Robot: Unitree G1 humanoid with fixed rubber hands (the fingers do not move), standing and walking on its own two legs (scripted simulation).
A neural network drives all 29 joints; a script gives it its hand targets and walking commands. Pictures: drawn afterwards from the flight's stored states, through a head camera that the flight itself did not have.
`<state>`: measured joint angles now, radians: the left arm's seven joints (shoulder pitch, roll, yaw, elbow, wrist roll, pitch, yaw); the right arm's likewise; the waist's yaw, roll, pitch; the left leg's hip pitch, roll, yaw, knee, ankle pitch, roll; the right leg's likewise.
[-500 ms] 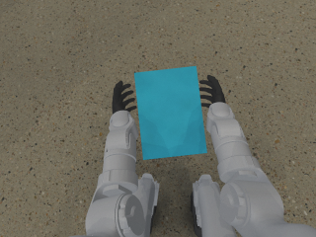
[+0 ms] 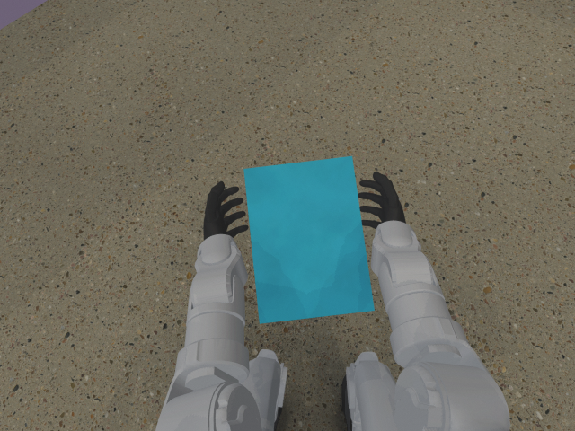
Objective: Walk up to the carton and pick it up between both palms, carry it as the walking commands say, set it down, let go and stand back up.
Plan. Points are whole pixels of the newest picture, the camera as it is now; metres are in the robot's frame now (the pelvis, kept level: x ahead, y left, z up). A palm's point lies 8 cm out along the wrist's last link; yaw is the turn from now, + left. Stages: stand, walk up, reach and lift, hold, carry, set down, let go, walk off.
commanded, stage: reach and lift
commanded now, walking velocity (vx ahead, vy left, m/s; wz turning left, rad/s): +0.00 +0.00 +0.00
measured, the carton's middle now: (305, 241) +0.41 +0.04 -0.12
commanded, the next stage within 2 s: none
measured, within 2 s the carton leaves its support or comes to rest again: neither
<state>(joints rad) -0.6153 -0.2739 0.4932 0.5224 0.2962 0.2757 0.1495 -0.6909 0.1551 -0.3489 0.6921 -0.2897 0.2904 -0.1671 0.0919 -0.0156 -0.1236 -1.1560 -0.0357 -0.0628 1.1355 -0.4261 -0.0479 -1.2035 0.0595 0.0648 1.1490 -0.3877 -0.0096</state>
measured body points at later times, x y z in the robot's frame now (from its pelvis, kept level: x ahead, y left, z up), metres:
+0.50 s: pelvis +0.01 +0.00 +0.06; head +0.12 -0.01 +0.50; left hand +0.37 +0.17 +0.04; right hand +0.39 -0.09 +0.02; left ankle +0.05 +0.15 -0.63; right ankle +0.07 -0.10 -0.63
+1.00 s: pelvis +0.03 +0.00 +0.10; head +0.05 -0.01 +0.55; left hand +0.36 +0.17 +0.11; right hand +0.38 -0.08 +0.10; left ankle +0.05 +0.15 -0.63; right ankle +0.07 -0.10 -0.63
